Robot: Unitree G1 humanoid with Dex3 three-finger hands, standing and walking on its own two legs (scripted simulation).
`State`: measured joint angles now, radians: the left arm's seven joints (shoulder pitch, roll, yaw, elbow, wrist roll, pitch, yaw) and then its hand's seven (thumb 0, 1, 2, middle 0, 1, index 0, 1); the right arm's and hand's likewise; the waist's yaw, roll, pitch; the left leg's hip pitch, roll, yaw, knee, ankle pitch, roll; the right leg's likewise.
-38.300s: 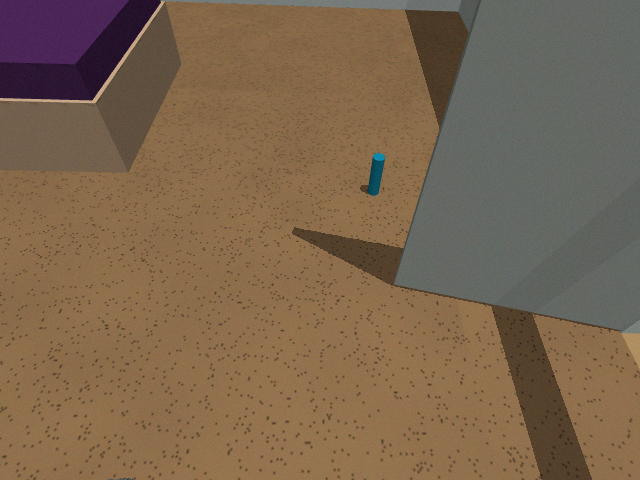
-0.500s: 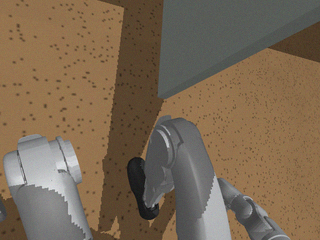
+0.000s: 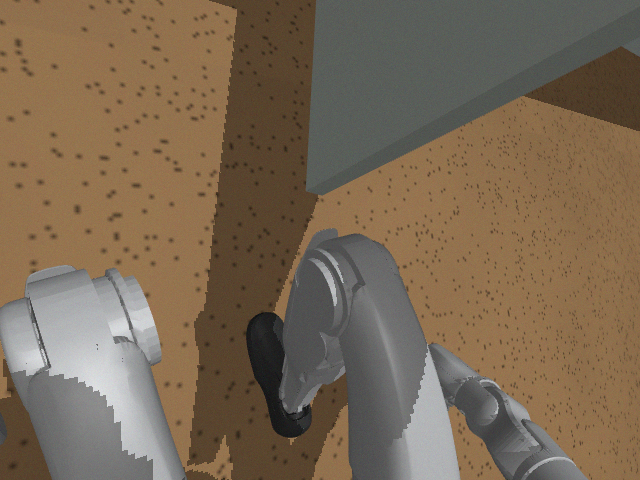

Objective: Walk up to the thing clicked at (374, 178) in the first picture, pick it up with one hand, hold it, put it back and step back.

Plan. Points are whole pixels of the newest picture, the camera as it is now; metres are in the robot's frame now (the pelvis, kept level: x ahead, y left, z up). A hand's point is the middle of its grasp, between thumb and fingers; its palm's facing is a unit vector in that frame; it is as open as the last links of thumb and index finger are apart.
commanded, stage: open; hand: left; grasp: from the side
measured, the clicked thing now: out of the picture +0.41 +0.32 -0.18
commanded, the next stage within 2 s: withdraw in 0.40 s
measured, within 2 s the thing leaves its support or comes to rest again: neither
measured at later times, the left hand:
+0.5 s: hand out of the picture +0.42 +0.31 -0.16, palm faces +0.42 -0.91 +0.02, open 13.7 cm
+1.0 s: hand out of the picture +0.38 +0.38 -0.06, palm faces +0.44 -0.90 -0.01, open 17.6 cm
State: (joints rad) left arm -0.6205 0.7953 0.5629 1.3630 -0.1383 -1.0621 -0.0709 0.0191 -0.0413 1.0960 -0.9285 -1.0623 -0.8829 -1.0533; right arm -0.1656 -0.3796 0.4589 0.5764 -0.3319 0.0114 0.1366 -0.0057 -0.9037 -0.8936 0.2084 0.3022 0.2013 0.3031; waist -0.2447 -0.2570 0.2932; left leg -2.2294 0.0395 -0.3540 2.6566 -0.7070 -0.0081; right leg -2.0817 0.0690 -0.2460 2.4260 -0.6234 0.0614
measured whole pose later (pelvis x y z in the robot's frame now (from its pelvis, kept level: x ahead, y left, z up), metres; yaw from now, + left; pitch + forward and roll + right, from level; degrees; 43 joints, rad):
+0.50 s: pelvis +0.00 +0.00 +0.00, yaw +0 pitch +13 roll -16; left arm -0.63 0.80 0.54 1.37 -0.14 -1.07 -0.06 -0.01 -0.39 0.32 -0.54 -0.43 -0.54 -0.43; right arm -0.17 -0.38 0.48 0.57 -0.33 0.01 0.14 -0.01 -0.92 -0.90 0.21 0.30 0.20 0.30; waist -0.24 -0.26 0.29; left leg -2.22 0.04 -0.36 2.66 -0.70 -0.01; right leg -2.07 0.07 -0.25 2.42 -0.62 0.06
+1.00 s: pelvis +0.00 +0.00 +0.03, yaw +2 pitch +21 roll -15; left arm -0.52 0.72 0.55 1.04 -0.24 -0.76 -0.24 -0.01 -0.60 0.05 -0.07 -0.05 -0.08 -0.05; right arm -0.03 -0.36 0.31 0.60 -0.18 0.04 0.09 0.00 -0.90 -0.89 0.21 0.30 0.20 0.30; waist -0.14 -0.13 0.09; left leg -2.25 0.04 -0.27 2.55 -0.70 0.01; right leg -2.10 0.04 -0.20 2.36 -0.65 0.05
